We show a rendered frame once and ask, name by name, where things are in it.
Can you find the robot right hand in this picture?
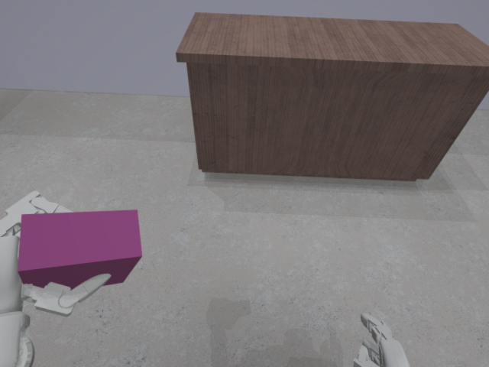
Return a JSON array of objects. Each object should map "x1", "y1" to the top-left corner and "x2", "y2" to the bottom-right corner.
[{"x1": 354, "y1": 313, "x2": 410, "y2": 367}]

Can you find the robot left hand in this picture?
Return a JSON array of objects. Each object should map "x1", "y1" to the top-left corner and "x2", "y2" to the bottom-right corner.
[{"x1": 0, "y1": 191, "x2": 111, "y2": 317}]

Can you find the sponge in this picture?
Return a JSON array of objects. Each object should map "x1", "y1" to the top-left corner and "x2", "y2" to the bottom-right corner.
[{"x1": 18, "y1": 209, "x2": 142, "y2": 290}]

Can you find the robot left forearm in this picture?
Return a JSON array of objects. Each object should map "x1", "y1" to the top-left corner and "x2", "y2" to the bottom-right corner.
[{"x1": 0, "y1": 311, "x2": 35, "y2": 367}]

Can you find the table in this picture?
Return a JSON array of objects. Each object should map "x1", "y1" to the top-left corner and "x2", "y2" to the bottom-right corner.
[{"x1": 176, "y1": 12, "x2": 489, "y2": 181}]

